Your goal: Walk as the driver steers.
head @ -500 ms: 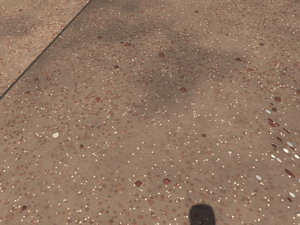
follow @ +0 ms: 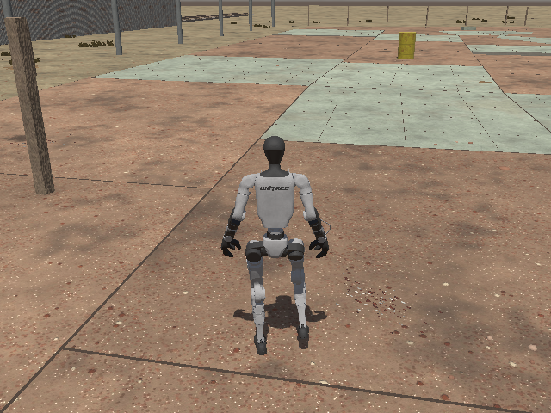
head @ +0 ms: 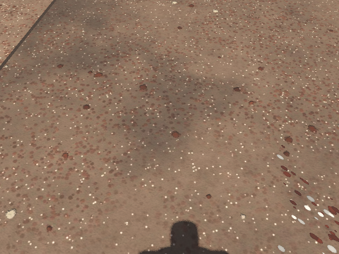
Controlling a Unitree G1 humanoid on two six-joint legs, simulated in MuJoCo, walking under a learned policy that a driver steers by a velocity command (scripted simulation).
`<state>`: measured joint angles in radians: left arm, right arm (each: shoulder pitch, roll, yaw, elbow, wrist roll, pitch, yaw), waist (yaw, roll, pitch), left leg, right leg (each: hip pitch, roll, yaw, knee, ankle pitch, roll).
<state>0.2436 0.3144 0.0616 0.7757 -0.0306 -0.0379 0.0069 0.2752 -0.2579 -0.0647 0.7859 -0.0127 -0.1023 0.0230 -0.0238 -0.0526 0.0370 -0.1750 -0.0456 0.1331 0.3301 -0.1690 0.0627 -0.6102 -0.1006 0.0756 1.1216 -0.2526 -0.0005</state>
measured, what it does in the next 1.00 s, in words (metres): walks ahead, turning right: right foot, then left foot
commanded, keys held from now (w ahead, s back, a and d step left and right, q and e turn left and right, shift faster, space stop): w+e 0.72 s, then e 0.26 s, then q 0.02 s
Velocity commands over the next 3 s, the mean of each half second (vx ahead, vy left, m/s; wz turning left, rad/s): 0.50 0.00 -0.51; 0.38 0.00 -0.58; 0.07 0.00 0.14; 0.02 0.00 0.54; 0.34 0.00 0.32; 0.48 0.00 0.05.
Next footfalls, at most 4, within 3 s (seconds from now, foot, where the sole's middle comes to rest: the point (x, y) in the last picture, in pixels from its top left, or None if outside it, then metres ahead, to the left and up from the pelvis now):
0.32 right None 0.33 -0.16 -0.78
0.78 left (185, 210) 0.66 -0.07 -0.78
1.18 right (245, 232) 0.56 -0.30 -0.78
1.84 right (242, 227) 0.58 -0.29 -0.78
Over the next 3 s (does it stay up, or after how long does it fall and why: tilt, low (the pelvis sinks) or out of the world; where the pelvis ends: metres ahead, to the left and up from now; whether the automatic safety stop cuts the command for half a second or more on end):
stays up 0.96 -0.15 0.00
